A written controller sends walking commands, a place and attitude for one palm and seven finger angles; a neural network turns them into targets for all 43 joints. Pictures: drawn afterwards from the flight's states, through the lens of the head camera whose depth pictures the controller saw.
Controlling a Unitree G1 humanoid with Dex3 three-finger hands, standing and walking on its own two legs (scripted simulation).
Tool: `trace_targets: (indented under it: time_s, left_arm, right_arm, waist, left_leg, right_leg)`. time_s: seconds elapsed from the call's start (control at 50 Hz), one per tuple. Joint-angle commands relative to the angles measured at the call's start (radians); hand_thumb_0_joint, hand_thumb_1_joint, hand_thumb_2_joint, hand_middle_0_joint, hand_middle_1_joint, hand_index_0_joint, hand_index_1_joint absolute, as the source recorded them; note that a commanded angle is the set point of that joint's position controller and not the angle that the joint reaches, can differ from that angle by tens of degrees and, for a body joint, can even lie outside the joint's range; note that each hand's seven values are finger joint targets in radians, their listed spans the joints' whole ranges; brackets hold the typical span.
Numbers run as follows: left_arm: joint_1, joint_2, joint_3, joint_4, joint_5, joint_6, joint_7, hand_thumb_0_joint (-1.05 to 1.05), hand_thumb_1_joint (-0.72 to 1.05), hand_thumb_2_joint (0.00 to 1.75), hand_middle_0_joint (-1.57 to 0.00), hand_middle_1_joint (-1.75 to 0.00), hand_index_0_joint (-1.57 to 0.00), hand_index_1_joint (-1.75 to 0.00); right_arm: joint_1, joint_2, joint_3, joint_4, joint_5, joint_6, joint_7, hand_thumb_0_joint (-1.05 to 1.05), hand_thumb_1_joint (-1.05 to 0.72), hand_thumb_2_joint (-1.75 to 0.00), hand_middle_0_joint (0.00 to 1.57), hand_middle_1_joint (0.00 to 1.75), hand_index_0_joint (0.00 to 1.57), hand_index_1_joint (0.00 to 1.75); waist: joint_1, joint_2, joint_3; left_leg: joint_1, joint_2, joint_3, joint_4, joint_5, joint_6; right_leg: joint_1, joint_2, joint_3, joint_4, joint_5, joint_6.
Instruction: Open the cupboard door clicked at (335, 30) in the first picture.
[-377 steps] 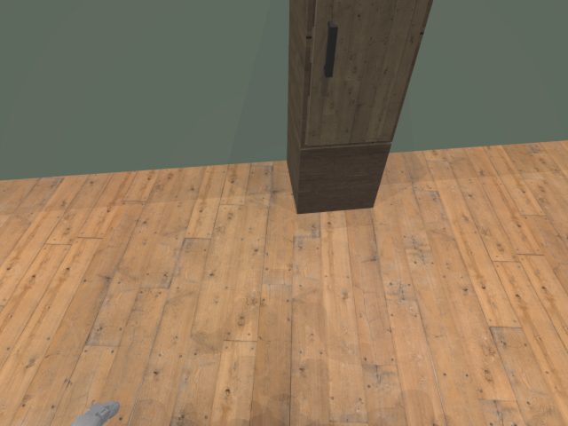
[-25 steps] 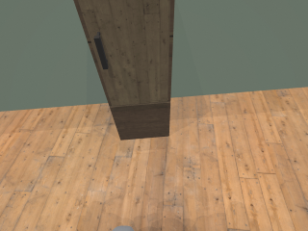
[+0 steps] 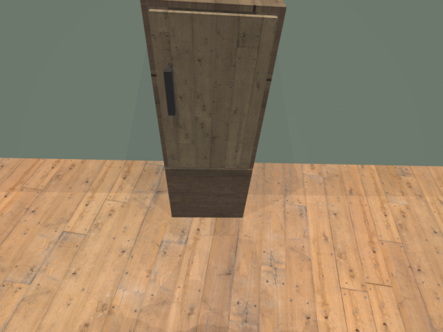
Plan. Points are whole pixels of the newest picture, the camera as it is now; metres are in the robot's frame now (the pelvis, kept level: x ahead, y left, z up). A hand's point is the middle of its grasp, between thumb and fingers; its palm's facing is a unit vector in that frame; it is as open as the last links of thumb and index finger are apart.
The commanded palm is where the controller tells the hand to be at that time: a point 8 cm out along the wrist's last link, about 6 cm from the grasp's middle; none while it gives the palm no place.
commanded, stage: take the last steps up to it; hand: left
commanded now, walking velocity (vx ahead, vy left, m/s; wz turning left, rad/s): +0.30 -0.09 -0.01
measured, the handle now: (170, 89) +0.78 +0.19 +0.03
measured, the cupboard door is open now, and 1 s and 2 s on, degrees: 0 0 0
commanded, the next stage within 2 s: come to a stop and stand still in 0.60 s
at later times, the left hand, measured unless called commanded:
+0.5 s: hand out of the picture +0.12 +0.07 -0.17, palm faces +0.08 -0.98 -0.20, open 7.3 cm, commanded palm none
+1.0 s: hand (177, 292) +0.25 +0.11 -0.19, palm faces +0.08 -0.98 -0.20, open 7.3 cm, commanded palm none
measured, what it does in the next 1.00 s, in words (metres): walks ahead: right foot, then left foot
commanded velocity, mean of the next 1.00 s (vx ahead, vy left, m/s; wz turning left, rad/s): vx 0.07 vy -0.04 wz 0.04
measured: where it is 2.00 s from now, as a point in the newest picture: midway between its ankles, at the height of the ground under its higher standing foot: outside the picture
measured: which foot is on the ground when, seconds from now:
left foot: down 0.00-0.18, up 0.20-0.74, down 0.76-1.00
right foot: up 0.00-0.14, down 0.16-0.76, up 0.78-1.00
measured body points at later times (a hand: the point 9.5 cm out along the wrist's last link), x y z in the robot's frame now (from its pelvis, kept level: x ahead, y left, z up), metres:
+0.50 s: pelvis +0.14 -0.09 +0.00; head +0.14 -0.12 +0.45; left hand +0.11 +0.12 -0.15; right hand +0.19 -0.33 -0.16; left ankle +0.20 +0.06 -0.67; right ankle +0.11 -0.15 -0.75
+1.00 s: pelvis +0.25 -0.07 -0.01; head +0.29 -0.06 +0.44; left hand +0.25 +0.16 -0.17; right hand +0.37 -0.29 -0.15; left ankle +0.30 +0.03 -0.75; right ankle +0.25 -0.22 -0.69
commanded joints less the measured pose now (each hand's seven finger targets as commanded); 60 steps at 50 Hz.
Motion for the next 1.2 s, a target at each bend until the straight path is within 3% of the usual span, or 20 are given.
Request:
trace_targets:
  time_s: [0.0, 0.08, 0.12, 0.14, 0.16, 0.18, 0.22, 0.28, 0.32, 0.62, 0.7, 0.72, 0.74, 0.76, 0.84, 0.98, 1.1, 1.14, 1.16, 1.18]
  left_arm:
    - [-0.148, 0.031, 0.012, -0.105, -0.01, -0.033, -0.01, 0.0, 0.9, 0.9, -0.2, -0.3, -0.2, -0.3]
    - [-0.111, 0.023, 0.021, -0.093, -0.012, -0.049, -0.012, 0.0, 0.9, 0.9, -0.2, -0.3, -0.2, -0.3]
    - [0.05, 0.053, 0.031, -0.031, -0.008, -0.065, -0.008, 0.0, 0.9, 0.9, -0.2, -0.3, -0.2, -0.3]
    - [0.174, 0.121, 0.047, 0.008, -0.004, -0.08, 0.0, 0.0, 0.9, 0.9, -0.2, -0.3, -0.2, -0.3]
    - [0.286, 0.229, 0.071, 0.035, -0.005, -0.086, 0.013, 0.0, 0.9, 0.9, -0.2, -0.3, -0.2, -0.3]
    - [0.304, 0.226, 0.064, 0.034, -0.02, -0.08, 0.023, 0.0, 0.9, 0.9, -0.2, -0.3, -0.2, -0.3]
    - [0.138, 0.145, 0.048, 0.004, -0.021, -0.083, 0.025, 0.0, 0.9, 0.9, -0.2, -0.3, -0.2, -0.3]
    - [0.049, 0.037, 0.012, -0.016, -0.017, -0.097, 0.033, 0.0, 0.9, 0.9, -0.2, -0.3, -0.2, -0.3]
    - [0.085, 0.008, 0.006, -0.004, -0.015, -0.106, 0.035, 0.0, 0.9, 0.9, -0.2, -0.3, -0.2, -0.3]
    - [0.29, 0.009, -0.012, 0.095, -0.007, -0.112, 0.051, 0.0, 0.9, 0.9, -0.2, -0.3, -0.2, -0.3]
    - [0.246, 0.013, -0.011, 0.093, -0.015, -0.103, 0.059, 0.0, 0.9, 0.9, -0.2, -0.3, -0.2, -0.3]
    - [0.264, -0.022, -0.021, 0.085, -0.028, -0.099, 0.062, 0.0, 0.9, 0.9, -0.2, -0.3, -0.2, -0.3]
    - [0.308, -0.071, -0.041, 0.081, -0.047, -0.095, 0.067, 0.0, 0.9, 0.9, -0.2, -0.3, -0.2, -0.3]
    - [0.313, -0.047, -0.033, 0.085, -0.041, -0.083, 0.075, 0.0, 0.9, 0.9, -0.2, -0.3, -0.2, -0.3]
    - [0.216, -0.042, -0.021, 0.074, -0.022, -0.022, 0.078, 0.0, 0.9, 0.9, -0.2, -0.3, -0.2, -0.3]
    - [0.149, -0.012, 0.026, -0.025, -0.01, 0.027, 0.061, 0.0, 0.9, 0.9, -0.2, -0.3, -0.2, -0.3]
    - [0.107, 0.0, 0.02, -0.073, -0.013, 0.001, 0.051, 0.0, 0.9, 0.9, -0.2, -0.3, -0.2, -0.3]
    - [0.133, 0.06, 0.022, -0.064, -0.003, -0.022, 0.054, 0.0, 0.9, 0.9, -0.2, -0.3, -0.2, -0.3]
    - [0.093, 0.142, 0.026, -0.084, 0.006, -0.038, 0.057, 0.0, 0.9, 0.9, -0.2, -0.3, -0.2, -0.3]
    - [0.064, 0.201, 0.032, -0.116, 0.0, -0.034, 0.054, 0.0, 0.9, 0.9, -0.2, -0.3, -0.2, -0.3]
  right_arm:
    - [0.074, -0.173, -0.04, -0.006, -0.003, -0.014, -0.013, 0.0, -0.9, -0.9, 0.2, 0.3, 0.2, 0.3]
    - [0.061, -0.178, -0.043, 0.011, -0.008, -0.012, -0.011, 0.0, -0.9, -0.9, 0.2, 0.3, 0.2, 0.3]
    - [0.063, -0.167, -0.038, 0.022, -0.002, -0.011, -0.008, 0.0, -0.9, -0.9, 0.2, 0.3, 0.2, 0.3]
    - [0.072, -0.132, -0.033, 0.02, 0.007, -0.016, 0.001, 0.0, -0.9, -0.9, 0.2, 0.3, 0.2, 0.3]
    - [0.079, -0.059, -0.014, -0.012, 0.016, -0.021, 0.006, 0.0, -0.9, -0.9, 0.2, 0.3, 0.2, 0.3]
    - [0.005, -0.111, -0.023, -0.04, 0.015, -0.015, 0.007, 0.0, -0.9, -0.9, 0.2, 0.3, 0.2, 0.3]
    - [-0.028, -0.098, -0.036, -0.02, 0.011, -0.009, 0.014, 0.0, -0.9, -0.9, 0.2, 0.3, 0.2, 0.3]
    - [0.034, -0.046, -0.032, 0.017, 0.0, 0.014, 0.022, 0.0, -0.9, -0.9, 0.2, 0.3, 0.2, 0.3]
    - [0.054, -0.03, -0.033, 0.024, -0.003, 0.025, 0.024, 0.0, -0.9, -0.9, 0.2, 0.3, 0.2, 0.3]
    - [-0.268, -0.015, -0.01, -0.074, 0.008, 0.005, 0.037, 0.0, -0.9, -0.9, 0.2, 0.3, 0.2, 0.3]
    - [-0.053, -0.053, -0.013, -0.006, 0.001, -0.013, 0.011, 0.0, -0.9, -0.9, 0.2, 0.3, 0.2, 0.3]
    - [0.042, -0.116, -0.022, 0.019, -0.005, -0.021, -0.005, 0.0, -0.9, -0.9, 0.2, 0.3, 0.2, 0.3]
    - [0.089, -0.169, -0.024, 0.028, 0.011, -0.02, -0.016, 0.0, -0.9, -0.9, 0.2, 0.3, 0.2, 0.3]
    - [0.04, -0.158, -0.011, 0.024, 0.029, -0.007, -0.026, 0.0, -0.9, -0.9, 0.2, 0.3, 0.2, 0.3]
    - [-0.165, -0.095, -0.001, -0.009, 0.029, 0.017, -0.041, 0.0, -0.9, -0.9, 0.2, 0.3, 0.2, 0.3]
    - [-0.214, -0.156, -0.05, -0.072, 0.009, 0.046, -0.027, 0.0, -0.9, -0.9, 0.2, 0.3, 0.2, 0.3]
    - [-0.237, -0.168, -0.057, -0.089, -0.001, 0.057, -0.004, 0.0, -0.9, -0.9, 0.2, 0.3, 0.2, 0.3]
    - [-0.184, -0.123, -0.05, -0.082, 0.014, 0.06, 0.008, 0.0, -0.9, -0.9, 0.2, 0.3, 0.2, 0.3]
    - [-0.158, -0.053, -0.037, -0.097, 0.022, 0.067, 0.012, 0.0, -0.9, -0.9, 0.2, 0.3, 0.2, 0.3]
    - [-0.195, -0.082, -0.041, -0.128, 0.017, 0.078, 0.015, 0.0, -0.9, -0.9, 0.2, 0.3, 0.2, 0.3]
  waist:
    - [-0.039, 0.181, 0.156]
    - [-0.011, 0.186, 0.117]
    - [0.059, 0.077, 0.034]
    - [0.115, -0.065, -0.048]
    - [0.141, -0.333, -0.118]
    - [0.157, -0.219, -0.089]
    - [0.093, -0.131, 0.033]
    - [0.008, -0.021, 0.08]
    - [-0.005, -0.047, 0.084]
    - [0.059, -0.061, 0.116]
    - [-0.04, -0.019, -0.016]
    - [-0.066, 0.071, -0.133]
    - [-0.046, 0.25, -0.231]
    - [-0.016, 0.155, -0.217]
    - [0.031, 0.133, 0.047]
    - [0.037, 0.155, -0.062]
    - [0.049, 0.263, -0.052]
    - [0.061, 0.082, -0.056]
    - [0.039, -0.159, -0.01]
    - [0.057, -0.221, 0.039]
  left_leg:
    - [-0.058, 0.298, -0.201, -0.139, 0.064, 0.146]
    - [-0.13, 0.29, -0.17, -0.052, 0.097, 0.12]
    - [-0.202, 0.207, -0.096, 0.149, 0.113, 0.069]
    - [-0.347, 0.137, -0.014, 0.377, 0.044, 0.027]
    - [-0.566, 0.017, 0.053, 0.682, -0.321, -0.008]
    - [-0.605, 0.047, -0.038, 0.83, -0.355, 0.009]
    - [-0.609, 0.11, -0.07, 0.934, -0.17, 0.014]
    - [-0.525, 0.138, -0.053, 0.878, -0.013, -0.012]
    - [-0.524, 0.135, -0.036, 0.848, 0.03, -0.027]
    - [-0.522, 0.075, 0.052, 0.406, 0.025, -0.006]
    - [-0.146, 0.017, 0.065, 0.171, 0.244, 0.027]
    - [0.118, 0.188, -0.086, 0.207, 0.688, 0.083]
    - [0.256, 0.418, -0.304, 0.22, 1.251, 0.211]
    - [0.165, 0.444, -0.247, 0.175, 1.342, 0.253]
    - [-0.179, 0.345, -0.13, 0.033, 0.908, 0.174]
    - [-0.206, 0.336, -0.085, 0.043, 0.603, 0.167]
    - [-0.264, 0.269, -0.094, 0.064, 0.184, 0.105]
    - [-0.333, 0.157, -0.039, 0.205, -0.02, 0.02]
    - [-0.409, 0.056, 0.012, 0.35, -0.204, -0.044]
    - [-0.422, 0.033, -0.033, 0.467, -0.288, -0.047]
  right_leg:
    - [-0.094, -0.017, -0.006, -0.157, -0.015, -0.009]
    - [0.099, 0.023, -0.039, -0.312, 0.007, -0.032]
    - [0.358, 0.067, -0.069, -0.447, 0.078, -0.048]
    - [0.57, -0.056, 0.079, -0.513, -0.017, -0.093]
    - [0.712, -0.311, 0.453, -0.64, -0.065, -0.186]
    - [0.62, -0.341, 0.512, -0.714, -0.118, -0.225]
    - [0.398, -0.292, 0.445, -0.777, -0.321, -0.21]
    - [0.253, -0.184, 0.167, -0.776, -0.057, -0.17]
    - [0.247, -0.159, 0.096, -0.78, 0.055, -0.171]
    - [0.476, -0.16, 0.031, -0.649, 0.678, -0.211]
    - [0.422, -0.093, -0.033, -0.314, 0.829, -0.146]
    - [0.241, -0.017, -0.065, -0.126, 0.574, -0.087]
    - [0.098, 0.068, -0.055, 0.071, -0.202, -0.049]
    - [0.139, 0.046, 0.044, 0.106, -0.379, -0.055]
    - [0.162, -0.008, 0.064, -0.003, -0.252, -0.023]
    - [0.094, 0.042, 0.051, 0.118, -0.163, -0.022]
    - [0.225, 0.048, 0.004, -0.241, -0.086, -0.035]
    - [0.346, 0.022, 0.037, -0.523, 0.082, -0.031]
    - [0.279, -0.18, 0.293, -0.653, 0.073, -0.085]
    - [0.163, -0.301, 0.417, -0.716, 0.107, -0.163]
